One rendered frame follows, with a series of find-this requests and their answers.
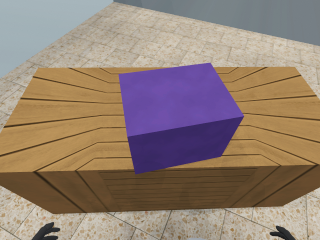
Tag robot left hand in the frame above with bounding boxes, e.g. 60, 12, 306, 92
32, 222, 60, 240

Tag robot right hand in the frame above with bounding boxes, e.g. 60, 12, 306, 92
269, 225, 296, 240

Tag pedestal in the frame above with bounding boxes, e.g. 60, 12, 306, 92
0, 67, 320, 214

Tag carton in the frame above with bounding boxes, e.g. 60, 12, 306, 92
118, 62, 244, 175

